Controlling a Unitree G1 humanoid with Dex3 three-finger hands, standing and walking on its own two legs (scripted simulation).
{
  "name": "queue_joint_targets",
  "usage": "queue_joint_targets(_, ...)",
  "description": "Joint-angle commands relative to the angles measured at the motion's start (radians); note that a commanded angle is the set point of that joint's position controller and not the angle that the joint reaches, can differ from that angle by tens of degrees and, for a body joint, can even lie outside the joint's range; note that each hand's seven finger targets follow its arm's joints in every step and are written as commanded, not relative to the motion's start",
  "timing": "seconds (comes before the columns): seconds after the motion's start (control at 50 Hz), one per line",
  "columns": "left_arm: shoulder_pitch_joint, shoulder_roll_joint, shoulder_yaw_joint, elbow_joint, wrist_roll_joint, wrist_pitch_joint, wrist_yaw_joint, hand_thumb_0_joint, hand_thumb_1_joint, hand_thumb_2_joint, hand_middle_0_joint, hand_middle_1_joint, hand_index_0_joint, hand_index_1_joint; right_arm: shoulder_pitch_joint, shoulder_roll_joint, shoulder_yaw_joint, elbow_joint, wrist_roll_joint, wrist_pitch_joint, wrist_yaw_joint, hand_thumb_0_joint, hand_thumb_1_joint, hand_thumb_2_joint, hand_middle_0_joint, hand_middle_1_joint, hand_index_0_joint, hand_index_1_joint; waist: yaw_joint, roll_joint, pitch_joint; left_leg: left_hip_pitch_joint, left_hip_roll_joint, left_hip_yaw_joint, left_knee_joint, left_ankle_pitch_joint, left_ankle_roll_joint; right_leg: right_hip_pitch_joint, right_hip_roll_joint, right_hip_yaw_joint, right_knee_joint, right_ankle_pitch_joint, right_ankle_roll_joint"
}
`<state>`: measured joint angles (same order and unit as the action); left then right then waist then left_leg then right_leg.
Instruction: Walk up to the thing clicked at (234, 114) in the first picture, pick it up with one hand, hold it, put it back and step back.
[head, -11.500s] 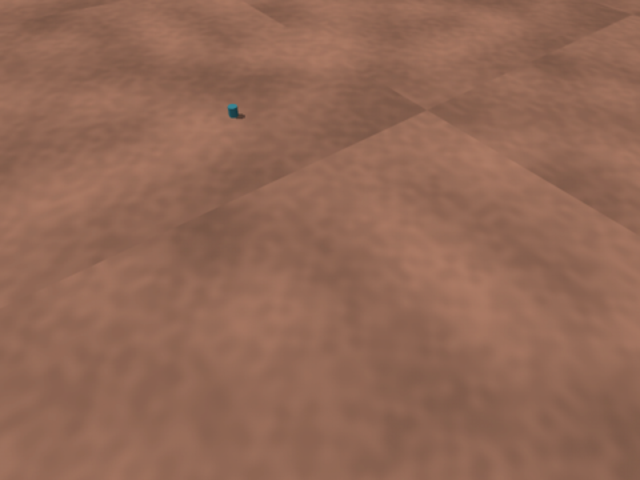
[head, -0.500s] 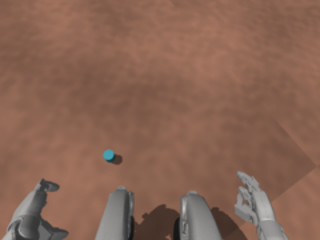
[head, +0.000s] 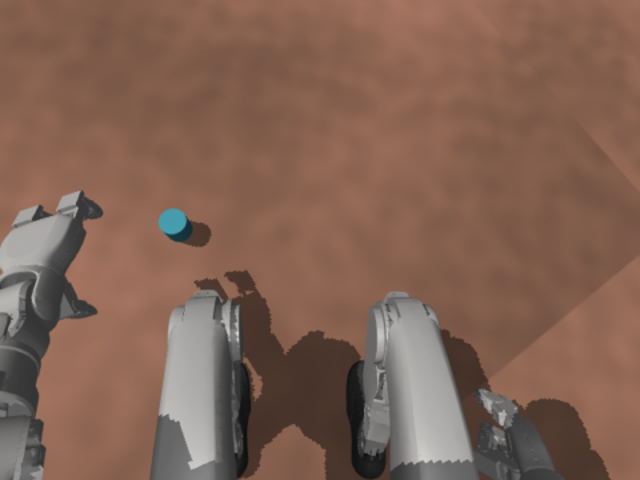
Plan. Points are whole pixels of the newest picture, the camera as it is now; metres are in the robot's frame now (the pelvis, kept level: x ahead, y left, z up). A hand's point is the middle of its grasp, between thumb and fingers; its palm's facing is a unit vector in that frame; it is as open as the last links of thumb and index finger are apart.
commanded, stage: rise first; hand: left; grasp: from above
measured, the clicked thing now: (176, 225) +0.49 +0.27 -0.39
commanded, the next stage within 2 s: none
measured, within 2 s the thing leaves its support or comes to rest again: neither
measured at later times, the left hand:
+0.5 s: hand (104, 241) +0.41 +0.33 -0.22, palm faces -0.45 -0.06 -0.89, open 14.1 cm
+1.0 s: hand (116, 233) +0.43 +0.32 -0.25, palm faces -0.44 -0.06 -0.90, open 14.1 cm
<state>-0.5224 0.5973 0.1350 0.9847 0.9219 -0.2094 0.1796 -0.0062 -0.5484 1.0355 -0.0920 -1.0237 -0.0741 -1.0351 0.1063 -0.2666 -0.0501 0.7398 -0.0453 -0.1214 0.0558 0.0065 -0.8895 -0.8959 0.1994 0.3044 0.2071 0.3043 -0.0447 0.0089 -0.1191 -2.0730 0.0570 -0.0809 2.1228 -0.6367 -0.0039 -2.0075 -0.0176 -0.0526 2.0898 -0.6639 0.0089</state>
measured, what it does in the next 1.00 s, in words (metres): lowers itself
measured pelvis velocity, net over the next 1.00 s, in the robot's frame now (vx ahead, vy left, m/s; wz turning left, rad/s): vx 0.01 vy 0.01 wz -0.06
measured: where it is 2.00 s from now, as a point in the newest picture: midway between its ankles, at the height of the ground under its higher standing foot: (299, 438)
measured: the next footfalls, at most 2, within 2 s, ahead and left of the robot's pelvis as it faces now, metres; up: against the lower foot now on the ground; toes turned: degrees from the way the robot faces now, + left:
none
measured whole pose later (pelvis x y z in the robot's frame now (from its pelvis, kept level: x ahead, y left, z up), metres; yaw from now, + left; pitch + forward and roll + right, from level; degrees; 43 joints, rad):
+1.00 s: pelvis +0.01 +0.01 -0.08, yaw -3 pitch +34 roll -7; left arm -0.81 0.76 0.17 1.35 1.29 -0.31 0.42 0.00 -0.51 0.98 -0.07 -1.04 -0.09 -1.02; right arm 0.10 -0.26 0.00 0.79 -0.17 -0.04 0.13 0.00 -0.91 -0.90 0.20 0.30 0.21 0.30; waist -0.16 -0.03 -0.05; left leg -2.32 0.05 -0.13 2.40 -0.68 0.00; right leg -2.22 0.00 -0.07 2.33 -0.70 0.03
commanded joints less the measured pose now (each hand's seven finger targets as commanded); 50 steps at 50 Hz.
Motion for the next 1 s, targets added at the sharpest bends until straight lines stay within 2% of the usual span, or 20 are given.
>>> queue_joint_targets(0.0, -0.258, 0.321, 0.066, -0.055, 0.058, -0.044, 0.055, 0.0, -0.581, 1.059, -0.079, -0.99, -0.054, -1.016, 0.123, -0.206, -0.069, -0.064, 0.0, -0.015, -0.006, 0.0, -0.896, -0.902, 0.2, 0.3, 0.2, 0.3, -0.014, 0.096, -0.583, 0.399, -0.048, 0.05, -0.219, -0.03, 0.033, 0.249, 0.037, -0.035, -0.252, -0.009, -0.04)
queue_joint_targets(0.04, -0.273, 0.35, 0.079, -0.01, 0.093, -0.052, 0.074, 0.0, -0.561, 1.045, -0.077, -0.984, -0.06, -1.003, 0.122, -0.211, -0.066, -0.061, -0.005, 0.001, -0.002, 0.0, -0.894, -0.902, 0.2, 0.3, 0.2, 0.3, -0.014, 0.104, -0.561, 0.387, -0.049, 0.045, -0.206, -0.05, 0.033, 0.211, 0.037, -0.041, -0.235, -0.025, -0.043)
queue_joint_targets(0.1, -0.349, 0.357, 0.063, 0.012, 0.146, -0.066, 0.108, 0.0, -0.557, 1.034, -0.075, -0.989, -0.062, -1.003, 0.124, -0.219, -0.057, -0.05, -0.016, 0.018, 0.006, 0.0, -0.896, -0.902, 0.2, 0.3, 0.2, 0.3, -0.031, 0.165, -0.551, 0.391, -0.047, 0.022, -0.205, -0.079, 0.028, 0.139, 0.034, -0.059, -0.182, -0.022, -0.045)
queue_joint_targets(0.12, -0.371, 0.339, 0.047, 0.019, 0.157, -0.069, 0.118, 0.0, -0.559, 1.036, -0.073, -0.988, -0.059, -1.002, 0.13, -0.222, -0.056, -0.048, -0.017, 0.023, 0.009, 0.0, -0.896, -0.902, 0.2, 0.3, 0.2, 0.3, -0.037, 0.178, -0.559, 0.409, -0.045, 0.01, -0.208, -0.078, 0.025, 0.118, 0.034, -0.069, -0.163, -0.01, -0.045)
queue_joint_targets(0.16, -0.387, 0.348, 0.043, 0.054, 0.188, -0.07, 0.139, 0.0, -0.544, 1.022, -0.068, -0.997, -0.063, -1.002, 0.132, -0.227, -0.053, -0.038, -0.021, 0.032, 0.012, 0.0, -0.895, -0.902, 0.2, 0.3, 0.2, 0.3, -0.042, 0.203, -0.556, 0.422, -0.044, 0.001, -0.198, -0.06, 0.021, 0.079, 0.033, -0.079, -0.135, 0.01, -0.045)
queue_joint_targets(0.24, -0.436, 0.359, 0.043, 0.086, 0.228, -0.065, 0.176, 0.0, -0.556, 1.029, -0.064, -0.997, -0.056, -1.004, 0.152, -0.236, -0.05, -0.017, -0.036, 0.045, 0.022, 0.0, -0.897, -0.903, 0.2, 0.3, 0.2, 0.3, -0.058, 0.224, -0.582, 0.443, -0.045, 0.002, -0.154, 0.041, 0.017, 0.057, 0.026, -0.081, -0.102, 0.08, -0.043)
queue_joint_targets(0.3, -0.462, 0.364, 0.033, 0.128, 0.265, -0.061, 0.196, 0.0, -0.552, 1.018, -0.065, -1.004, -0.061, -1.008, 0.162, -0.235, -0.048, -0.007, -0.047, 0.052, 0.029, 0.0, -0.898, -0.903, 0.2, 0.3, 0.2, 0.3, -0.066, 0.238, -0.581, 0.439, -0.043, 0.007, -0.136, 0.058, 0.018, 0.042, 0.029, -0.084, -0.088, 0.094, -0.044)
queue_joint_targets(0.34, -0.475, 0.36, 0.033, 0.135, 0.277, -0.06, 0.208, 0.0, -0.541, 1.008, -0.067, -1.005, -0.067, -1.004, 0.168, -0.234, -0.049, -0.001, -0.052, 0.056, 0.033, 0.0, -0.899, -0.903, 0.2, 0.3, 0.2, 0.3, -0.071, 0.242, -0.592, 0.435, -0.044, 0.008, -0.117, 0.074, 0.019, 0.037, 0.028, -0.085, -0.073, 0.108, -0.042)
queue_joint_targets(0.38, -0.476, 0.384, 0.047, 0.149, 0.289, -0.057, 0.22, 0.0, -0.534, 0.996, -0.062, -1.019, -0.07, -1.01, 0.169, -0.238, -0.051, 0.002, -0.059, 0.058, 0.036, 0.0, -0.9, -0.903, 0.2, 0.3, 0.2, 0.3, -0.066, 0.246, -0.611, 0.443, -0.042, 0.009, -0.106, 0.086, 0.019, 0.039, 0.028, -0.085, -0.063, 0.118, -0.042)
queue_joint_targets(0.46, -0.525, 0.394, 0.049, 0.155, 0.304, -0.06, 0.235, 0.0, -0.53, 0.988, -0.059, -1.02, -0.071, -1.008, 0.167, -0.237, -0.051, 0.006, -0.071, 0.063, 0.041, 0.0, -0.9, -0.903, 0.2, 0.3, 0.2, 0.3, -0.085, 0.234, -0.615, 0.411, -0.041, 0.016, -0.073, 0.084, 0.024, 0.033, 0.03, -0.083, -0.052, 0.122, -0.039)
queue_joint_targets(0.52, -0.514, 0.408, 0.057, 0.186, 0.32, -0.065, 0.238, 0.0, -0.53, 0.984, -0.063, -1.039, -0.078, -1.023, 0.175, -0.224, -0.041, 0.011, -0.08, 0.066, 0.045, 0.0, -0.904, -0.905, 0.2, 0.3, 0.2, 0.3, -0.086, 0.197, -0.619, 0.377, -0.046, 0.038, -0.032, 0.123, 0.034, 0.081, 0.037, -0.075, -0.058, 0.155, -0.037)
queue_joint_targets(0.58, -0.529, 0.433, 0.065, 0.194, 0.325, -0.078, 0.24, 0.0, -0.536, 0.987, -0.065, -1.04, -0.077, -1.028, 0.172, -0.224, -0.038, 0.014, -0.089, 0.071, 0.05, 0.0, -0.905, -0.905, 0.2, 0.3, 0.2, 0.3, -0.087, 0.171, -0.624, 0.315, -0.05, 0.054, -0.003, 0.123, 0.04, 0.118, 0.041, -0.069, -0.059, 0.16, -0.035)
queue_joint_targets(0.62, -0.531, 0.416, 0.062, 0.222, 0.324, -0.082, 0.239, 0.0, -0.529, 0.982, -0.058, -1.046, -0.075, -1.028, 0.178, -0.226, -0.035, 0.016, -0.097, 0.072, 0.053, 0.0, -0.903, -0.904, 0.2, 0.3, 0.2, 0.3, -0.101, 0.152, -0.616, 0.308, -0.048, 0.048, 0.003, 0.118, 0.042, 0.112, 0.041, -0.074, -0.053, 0.153, -0.033)
queue_joint_targets(0.64, -0.532, 0.439, 0.075, 0.23, 0.32, -0.086, 0.242, 0.0, -0.539, 0.994, -0.063, -1.035, -0.072, -1.025, 0.17, -0.226, -0.034, 0.017, -0.098, 0.071, 0.053, 0.0, -0.903, -0.904, 0.2, 0.3, 0.2, 0.3, -0.088, 0.159, -0.606, 0.292, -0.048, 0.054, 0.01, 0.104, 0.043, 0.111, 0.042, -0.07, -0.056, 0.143, -0.034)
queue_joint_targets(0.68, -0.538, 0.429, 0.066, 0.233, 0.322, -0.093, 0.241, 0.0, -0.535, 0.99, -0.063, -1.04, -0.074, -1.028, 0.173, -0.222, -0.031, 0.018, -0.104, 0.073, 0.054, 0.0, -0.903, -0.905, 0.2, 0.3, 0.2, 0.3, -0.097, 0.148, -0.615, 0.289, -0.046, 0.052, 0.02, 0.107, 0.043, 0.122, 0.043, -0.071, -0.056, 0.147, -0.032)
queue_joint_targets(0.74, -0.539, 0.446, 0.075, 0.244, 0.331, -0.099, 0.248, 0.0, -0.537, 0.993, -0.063, -1.035, -0.074, -1.024, 0.17, -0.226, -0.027, 0.026, -0.11, 0.075, 0.055, 0.0, -0.902, -0.904, 0.2, 0.3, 0.2, 0.3, -0.09, 0.179, -0.602, 0.279, -0.048, 0.05, 0.024, 0.102, 0.04, 0.103, 0.045, -0.076, -0.034, 0.14, -0.037)
queue_joint_targets(0.82, -0.546, 0.45, 0.083, 0.243, 0.338, -0.103, 0.261, 0.0, -0.539, 0.994, -0.06, -1.032, -0.069, -1.022, 0.17, -0.236, -0.028, 0.027, -0.113, 0.079, 0.057, 0.0, -0.901, -0.903, 0.2, 0.3, 0.2, 0.3, -0.097, 0.214, -0.602, 0.32, -0.043, 0.036, 0.026, 0.115, 0.035, 0.052, 0.048, -0.09, -0.006, 0.149, -0.04)
queue_joint_targets(0.86, -0.553, 0.436, 0.067, 0.24, 0.342, -0.101, 0.267, 0.0, -0.523, 0.978, -0.058, -1.054, -0.078, -1.033, 0.167, -0.233, -0.027, 0.025, -0.114, 0.079, 0.059, 0.0, -0.902, -0.903, 0.2, 0.3, 0.2, 0.3, -0.104, 0.218, -0.596, 0.313, -0.042, 0.036, 0.028, 0.109, 0.034, 0.045, 0.05, -0.091, -0.007, 0.148, -0.042)
queue_joint_targets(0.88, -0.552, 0.448, 0.08, 0.243, 0.341, -0.099, 0.272, 0.0, -0.541, 0.995, -0.063, -1.041, -0.072, -1.032, 0.169, -0.237, -0.029, 0.028, -0.115, 0.079, 0.059, 0.0, -0.903, -0.904, 0.2, 0.3, 0.2, 0.3, -0.103, 0.219, -0.581, 0.303, -0.042, 0.037, 0.028, 0.102, 0.035, 0.038, 0.048, -0.091, -0.006, 0.142, -0.04)
queue_joint_targets(0.98, -0.536, 0.435, 0.082, 0.224, 0.341, -0.086, 0.288, 0.0, -0.539, 0.991, -0.058, -1.042, -0.07, -1.029, 0.176, -0.239, -0.033, 0.026, -0.113, 0.078, 0.061, 0.0, -0.902, -0.903, 0.2, 0.3, 0.2, 0.3, -0.104, 0.266, -0.598, 0.346, -0.038, 0.025, 0.021, 0.128, 0.029, 0.019, 0.044, -0.1, 0.025, 0.162, -0.035)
